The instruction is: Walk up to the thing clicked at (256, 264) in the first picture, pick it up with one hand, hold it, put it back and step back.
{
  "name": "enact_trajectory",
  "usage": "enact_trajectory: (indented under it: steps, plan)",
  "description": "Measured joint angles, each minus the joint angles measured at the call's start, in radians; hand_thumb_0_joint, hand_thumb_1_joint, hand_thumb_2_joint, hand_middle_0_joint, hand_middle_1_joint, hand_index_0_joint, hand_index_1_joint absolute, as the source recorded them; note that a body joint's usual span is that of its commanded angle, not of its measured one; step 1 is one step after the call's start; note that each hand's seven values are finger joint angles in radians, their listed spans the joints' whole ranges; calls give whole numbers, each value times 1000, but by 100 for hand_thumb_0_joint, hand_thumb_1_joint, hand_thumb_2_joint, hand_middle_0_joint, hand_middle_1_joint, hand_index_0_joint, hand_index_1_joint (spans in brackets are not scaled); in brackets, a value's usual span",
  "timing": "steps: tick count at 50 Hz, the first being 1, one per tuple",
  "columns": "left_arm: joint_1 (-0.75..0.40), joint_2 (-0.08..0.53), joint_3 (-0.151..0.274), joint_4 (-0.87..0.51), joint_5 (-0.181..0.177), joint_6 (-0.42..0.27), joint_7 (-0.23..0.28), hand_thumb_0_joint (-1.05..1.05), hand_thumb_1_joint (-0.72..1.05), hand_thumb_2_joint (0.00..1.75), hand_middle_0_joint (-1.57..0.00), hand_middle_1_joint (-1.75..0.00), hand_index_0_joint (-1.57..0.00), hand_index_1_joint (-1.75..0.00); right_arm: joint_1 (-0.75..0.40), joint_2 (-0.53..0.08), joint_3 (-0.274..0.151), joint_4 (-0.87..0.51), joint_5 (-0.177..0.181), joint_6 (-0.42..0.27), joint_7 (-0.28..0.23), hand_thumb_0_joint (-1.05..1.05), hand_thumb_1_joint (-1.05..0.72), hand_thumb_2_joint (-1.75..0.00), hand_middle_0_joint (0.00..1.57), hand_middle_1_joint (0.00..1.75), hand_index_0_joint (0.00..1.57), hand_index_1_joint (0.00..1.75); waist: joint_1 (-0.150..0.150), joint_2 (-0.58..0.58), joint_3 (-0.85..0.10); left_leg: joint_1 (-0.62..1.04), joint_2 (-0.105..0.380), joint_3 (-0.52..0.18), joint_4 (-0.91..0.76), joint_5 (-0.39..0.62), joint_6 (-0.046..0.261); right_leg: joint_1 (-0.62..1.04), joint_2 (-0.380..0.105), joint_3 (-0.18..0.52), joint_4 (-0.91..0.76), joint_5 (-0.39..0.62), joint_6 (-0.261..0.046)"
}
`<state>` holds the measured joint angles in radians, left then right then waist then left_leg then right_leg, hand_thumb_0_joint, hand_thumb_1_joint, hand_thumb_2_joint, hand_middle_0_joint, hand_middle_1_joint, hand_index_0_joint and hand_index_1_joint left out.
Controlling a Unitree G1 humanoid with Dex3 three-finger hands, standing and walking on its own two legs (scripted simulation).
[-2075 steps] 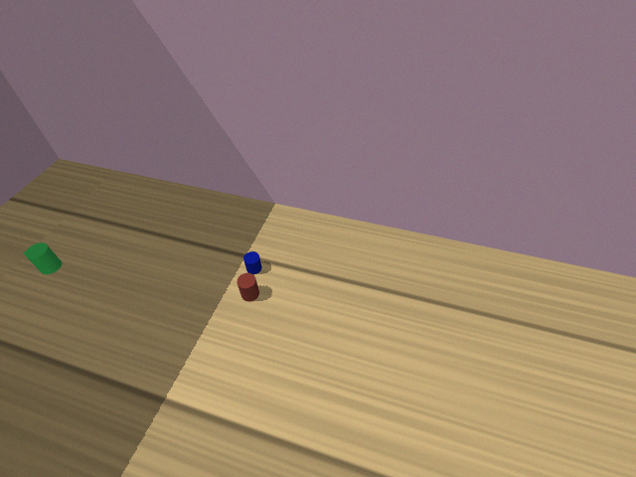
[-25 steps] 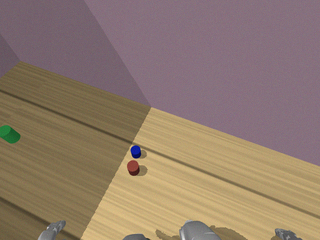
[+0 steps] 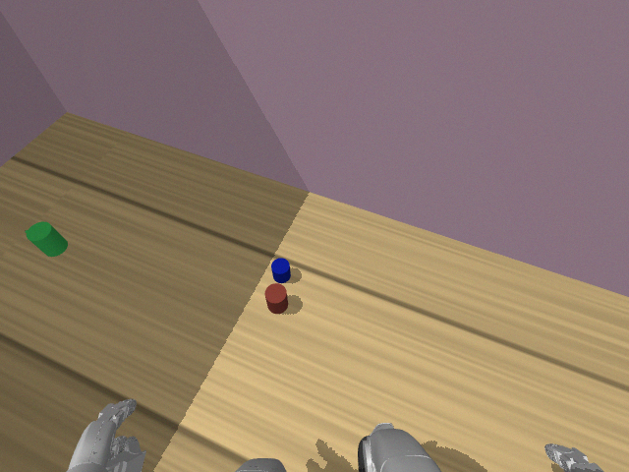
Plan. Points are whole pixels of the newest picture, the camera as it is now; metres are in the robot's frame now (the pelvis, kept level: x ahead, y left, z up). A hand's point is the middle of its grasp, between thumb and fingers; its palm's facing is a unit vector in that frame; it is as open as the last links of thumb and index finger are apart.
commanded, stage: step back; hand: left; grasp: from above
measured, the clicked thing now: (281, 270) +0.74 +0.15 -0.72
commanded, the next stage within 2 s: none
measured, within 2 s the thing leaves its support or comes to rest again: neither
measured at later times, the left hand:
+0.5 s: hand out of the picture -0.08 +0.21 -0.13, palm faces -0.08 -0.91 -0.41, open 7.4 cm
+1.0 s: hand out of the picture -0.23 +0.19 -0.14, palm faces +0.01 -0.94 -0.35, open 7.4 cm
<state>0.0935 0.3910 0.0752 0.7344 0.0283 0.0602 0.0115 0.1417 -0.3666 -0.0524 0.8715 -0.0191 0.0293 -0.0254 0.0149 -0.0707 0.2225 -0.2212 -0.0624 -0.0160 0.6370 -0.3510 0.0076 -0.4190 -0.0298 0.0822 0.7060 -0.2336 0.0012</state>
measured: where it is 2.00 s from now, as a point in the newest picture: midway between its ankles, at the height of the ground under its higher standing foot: outside the picture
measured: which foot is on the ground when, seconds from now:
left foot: down 0.00-0.42, up 0.44-0.74, down 0.76-1.00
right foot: up 0.00-0.36, down 0.38-0.80, up 0.82-1.00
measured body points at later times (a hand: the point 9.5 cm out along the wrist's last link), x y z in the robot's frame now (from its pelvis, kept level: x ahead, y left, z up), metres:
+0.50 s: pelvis -0.16 -0.05 +0.01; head -0.12 -0.08 +0.45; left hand -0.08 +0.26 -0.10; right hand -0.06 -0.38 -0.11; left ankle -0.07 +0.10 -0.67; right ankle -0.17 -0.16 -0.72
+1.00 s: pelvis -0.33 -0.08 +0.01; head -0.29 -0.05 +0.46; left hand -0.23 +0.24 -0.11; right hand -0.22 -0.39 -0.09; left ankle -0.27 +0.05 -0.72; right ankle -0.37 -0.22 -0.64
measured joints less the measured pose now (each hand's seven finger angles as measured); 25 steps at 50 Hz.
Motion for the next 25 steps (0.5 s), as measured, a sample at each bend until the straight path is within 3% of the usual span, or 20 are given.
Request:
enact_trajectory:
  steps: [3,5,7,10,15,19,21,23,25]
  plan:
    - [18,-3,8,37,3,22,4,0,91,90,-20,-30,-20,-30,25,12,11,-3,-10,-2,17,1,-91,-89,20,30,21,30,-26,18,-30,-30,36,-24,10,15,13,-47,102,49,233,-242,-8]
    - [36,0,12,49,-1,25,-1,0,91,90,-20,-30,-20,-30,35,17,14,0,-17,-1,17,1,-90,-89,20,30,21,30,-29,31,-51,-40,64,-34,-28,51,11,-67,152,69,392,-265,-14]
    - [59,8,20,49,-5,19,-9,0,91,90,-20,-30,-20,-30,34,18,13,-5,-16,-4,13,1,-90,-89,21,30,21,30,-16,28,-64,-51,83,-23,-64,87,6,-68,168,89,487,-246,-11]
    - [85,22,33,54,-1,14,-12,0,91,90,-20,-30,-20,-30,23,12,7,-26,-11,-14,9,1,-90,-89,21,30,21,30,-6,23,-61,-82,98,-14,-79,123,1,-21,150,103,490,-239,13]
    - [108,39,38,75,4,15,-14,0,91,90,-20,-30,-20,-30,-17,-3,3,-75,-9,-19,5,1,-90,-89,21,30,21,30,3,14,-35,-148,123,17,-42,154,-9,82,86,71,284,-269,40]
    - [111,28,30,97,3,4,-24,0,91,90,-20,-30,-20,-30,-49,-35,2,-96,-8,-2,9,1,-90,-89,21,30,21,30,7,41,-29,-221,151,28,23,169,-37,182,46,-5,7,-209,14]
    - [101,-15,22,117,11,-1,-31,0,91,90,-20,-30,-20,-30,-59,-65,-11,-83,0,14,4,1,-90,-89,21,30,21,30,-15,129,-12,-247,173,-41,63,144,-20,196,90,-56,-16,-184,-5]
    - [122,-32,8,107,19,2,-42,0,91,90,-20,-30,-20,-30,-37,-62,-21,-62,8,29,-11,1,-90,-89,20,30,21,30,-7,128,-41,-287,97,-91,185,-49,-13,168,70,-57,3,-170,-18]
    - [145,-38,0,100,23,4,-39,0,91,90,-20,-30,-20,-30,-15,-52,-17,-38,15,33,-15,1,-91,-89,20,30,21,30,21,94,-68,-306,19,-92,348,-131,-9,150,36,-24,-11,-143,-26]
